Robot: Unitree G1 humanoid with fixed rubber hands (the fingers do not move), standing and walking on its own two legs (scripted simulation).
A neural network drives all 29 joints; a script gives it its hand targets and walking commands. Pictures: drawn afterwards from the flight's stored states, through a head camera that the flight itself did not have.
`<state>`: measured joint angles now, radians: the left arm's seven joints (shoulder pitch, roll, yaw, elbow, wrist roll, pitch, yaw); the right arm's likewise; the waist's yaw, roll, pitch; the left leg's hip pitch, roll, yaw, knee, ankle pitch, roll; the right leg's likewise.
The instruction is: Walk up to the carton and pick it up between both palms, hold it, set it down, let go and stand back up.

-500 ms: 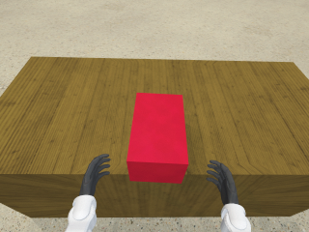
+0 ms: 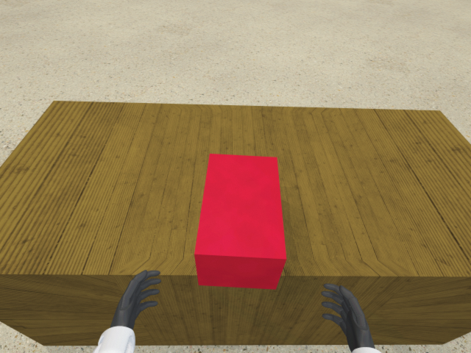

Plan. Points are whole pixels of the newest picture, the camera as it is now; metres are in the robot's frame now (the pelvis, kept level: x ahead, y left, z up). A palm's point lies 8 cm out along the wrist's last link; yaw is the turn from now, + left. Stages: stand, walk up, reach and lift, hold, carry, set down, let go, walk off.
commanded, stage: set down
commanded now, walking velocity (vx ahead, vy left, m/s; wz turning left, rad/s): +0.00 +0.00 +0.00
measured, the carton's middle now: (240, 216) +0.44 +0.02 -0.08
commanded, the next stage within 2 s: let go in 1.02 s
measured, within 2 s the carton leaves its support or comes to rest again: neither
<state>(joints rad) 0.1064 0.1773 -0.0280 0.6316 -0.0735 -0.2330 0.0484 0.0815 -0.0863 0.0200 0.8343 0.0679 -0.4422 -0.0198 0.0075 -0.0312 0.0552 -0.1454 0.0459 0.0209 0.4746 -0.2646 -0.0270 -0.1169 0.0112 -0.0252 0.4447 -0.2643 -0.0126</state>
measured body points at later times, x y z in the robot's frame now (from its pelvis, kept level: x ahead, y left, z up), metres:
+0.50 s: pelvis +0.01 +0.00 +0.00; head -0.01 +0.01 +0.45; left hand +0.18 +0.23 -0.08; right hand +0.18 -0.21 -0.08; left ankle +0.00 +0.13 -0.74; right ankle -0.01 -0.11 -0.74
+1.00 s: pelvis +0.01 +0.00 +0.00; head +0.00 +0.01 +0.45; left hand +0.17 +0.23 -0.08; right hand +0.16 -0.22 -0.09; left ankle +0.00 +0.13 -0.74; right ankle -0.01 -0.11 -0.74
